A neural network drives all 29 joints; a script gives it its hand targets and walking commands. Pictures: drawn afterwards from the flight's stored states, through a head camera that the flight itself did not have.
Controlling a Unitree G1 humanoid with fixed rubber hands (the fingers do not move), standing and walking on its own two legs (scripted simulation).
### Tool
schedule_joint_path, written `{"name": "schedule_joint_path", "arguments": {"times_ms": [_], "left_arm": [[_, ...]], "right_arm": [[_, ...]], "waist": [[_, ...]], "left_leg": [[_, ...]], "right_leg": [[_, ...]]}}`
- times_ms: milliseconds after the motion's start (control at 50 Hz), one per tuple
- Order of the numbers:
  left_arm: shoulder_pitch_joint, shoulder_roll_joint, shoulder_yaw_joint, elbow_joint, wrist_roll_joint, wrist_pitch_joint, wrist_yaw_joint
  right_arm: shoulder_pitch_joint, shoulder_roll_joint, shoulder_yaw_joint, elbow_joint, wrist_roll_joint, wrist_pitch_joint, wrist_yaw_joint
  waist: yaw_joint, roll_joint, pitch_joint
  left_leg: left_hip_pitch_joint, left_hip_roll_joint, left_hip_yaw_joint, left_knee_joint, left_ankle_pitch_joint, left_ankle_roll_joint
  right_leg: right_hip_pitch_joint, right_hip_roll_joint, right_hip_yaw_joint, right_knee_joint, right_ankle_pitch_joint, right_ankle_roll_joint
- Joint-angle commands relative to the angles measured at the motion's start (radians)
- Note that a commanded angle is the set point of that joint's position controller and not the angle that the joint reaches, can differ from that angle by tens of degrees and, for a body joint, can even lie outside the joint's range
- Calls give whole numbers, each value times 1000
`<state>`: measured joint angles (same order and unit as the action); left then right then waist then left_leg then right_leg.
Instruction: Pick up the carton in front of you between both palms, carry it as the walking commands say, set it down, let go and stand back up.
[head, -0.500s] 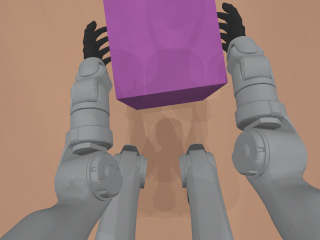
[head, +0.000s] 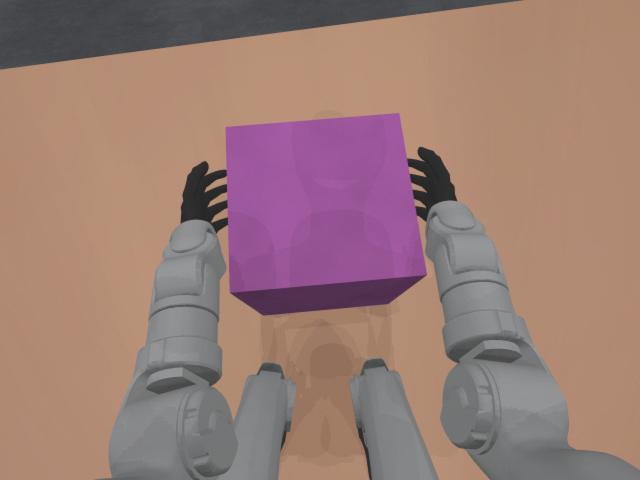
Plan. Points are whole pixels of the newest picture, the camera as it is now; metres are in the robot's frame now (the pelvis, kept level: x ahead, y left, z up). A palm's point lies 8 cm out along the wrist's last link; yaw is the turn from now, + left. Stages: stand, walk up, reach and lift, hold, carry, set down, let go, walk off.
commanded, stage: reach and lift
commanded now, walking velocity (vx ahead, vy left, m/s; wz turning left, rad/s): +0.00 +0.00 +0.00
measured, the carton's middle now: (320, 230) +0.45 +0.00 -0.11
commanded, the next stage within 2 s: hold in 1.82 s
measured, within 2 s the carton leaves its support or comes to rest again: neither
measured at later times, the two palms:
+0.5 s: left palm (134, 205) +0.39 +0.15 +0.11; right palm (488, 195) +0.39 -0.15 +0.11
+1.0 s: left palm (40, 183) +0.36 +0.16 +0.21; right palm (566, 184) +0.35 -0.14 +0.21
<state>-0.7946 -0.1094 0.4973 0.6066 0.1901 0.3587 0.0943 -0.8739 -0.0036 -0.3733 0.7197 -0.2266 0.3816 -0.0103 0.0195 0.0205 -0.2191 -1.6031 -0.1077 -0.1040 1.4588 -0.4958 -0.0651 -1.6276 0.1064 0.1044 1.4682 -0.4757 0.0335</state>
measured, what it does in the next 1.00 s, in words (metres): rises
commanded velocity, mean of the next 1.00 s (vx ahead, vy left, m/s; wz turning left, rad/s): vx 0.00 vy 0.00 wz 0.00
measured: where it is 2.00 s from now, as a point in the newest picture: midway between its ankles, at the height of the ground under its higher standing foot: (322, 458)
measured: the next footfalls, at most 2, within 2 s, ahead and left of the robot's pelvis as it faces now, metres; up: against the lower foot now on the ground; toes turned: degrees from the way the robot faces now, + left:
none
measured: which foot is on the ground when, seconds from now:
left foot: down 0.00-1.00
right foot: down 0.00-1.00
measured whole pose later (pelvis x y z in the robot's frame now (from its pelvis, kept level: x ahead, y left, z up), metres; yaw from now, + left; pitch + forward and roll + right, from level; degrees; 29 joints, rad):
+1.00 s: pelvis +0.06 +0.01 +0.19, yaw +0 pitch -2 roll +0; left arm -0.30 -0.16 0.30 0.43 0.29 0.60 0.01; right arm -0.29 0.16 -0.28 0.41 -0.29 0.62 0.00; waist -0.01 0.01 -0.06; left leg -0.19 -0.05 -0.15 0.47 -0.24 -0.01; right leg -0.20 0.05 0.14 0.47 -0.22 0.01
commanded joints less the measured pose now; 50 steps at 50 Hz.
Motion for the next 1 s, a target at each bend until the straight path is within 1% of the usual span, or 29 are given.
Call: {"name": "schedule_joint_path", "arguments": {"times_ms": [0,100,260,440,580,720,780,860,920,980], "left_arm": [[-630,-1046,-595,74,-147,-8,-276],[-531,-1060,-609,75,-130,-19,-278],[-367,-1084,-663,51,-122,-25,-281],[-167,-1086,-719,10,-115,-11,-283],[-25,-1070,-769,-50,-123,35,-290],[83,-1068,-827,-146,-156,126,-307],[109,-1054,-826,-180,-158,174,-314],[100,-1026,-770,-166,-135,220,-327],[48,-1019,-717,-136,-113,231,-339],[-21,-1042,-720,-142,-120,229,-348]], "right_arm": [[-523,1115,483,25,155,-38,224],[-441,1128,493,6,144,-53,223],[-300,1144,546,-54,144,-62,226],[-113,1141,599,-115,145,-47,232],[26,1133,644,-185,158,0,234],[122,1127,709,-304,194,95,238],[145,1113,715,-345,197,144,238],[144,1099,659,-333,177,192,246],[96,1095,607,-304,155,205,255],[24,1122,616,-309,162,204,265]], "waist": [[-7,-56,-788],[-10,-44,-729],[-17,-34,-638],[-21,-24,-486],[-24,-19,-354],[-25,-13,-224],[-27,-7,-136],[-29,-9,-4],[-27,-10,47],[-26,-12,18]], "left_leg": [[429,-74,142,-211,198,27],[540,-64,116,-310,214,31],[749,-45,73,-476,272,35],[1020,-21,32,-682,398,40],[1226,-2,12,-842,509,42],[1403,10,10,-982,564,42],[1446,13,9,-1033,538,43],[1434,21,12,-1080,404,49],[1408,26,16,-1084,309,55],[1416,28,22,-1074,287,59]], "right_leg": [[637,58,-114,-237,249,-10],[731,50,-92,-331,258,-16],[904,34,-62,-486,303,-23],[1115,16,-36,-683,406,-29],[1292,3,-25,-844,503,-28],[1462,-9,-23,-989,547,-22],[1496,-14,-26,-1039,516,-22],[1489,-17,-34,-1080,384,-29],[1470,-22,-38,-1084,293,-34],[1479,-24,-42,-1076,273,-34]]}}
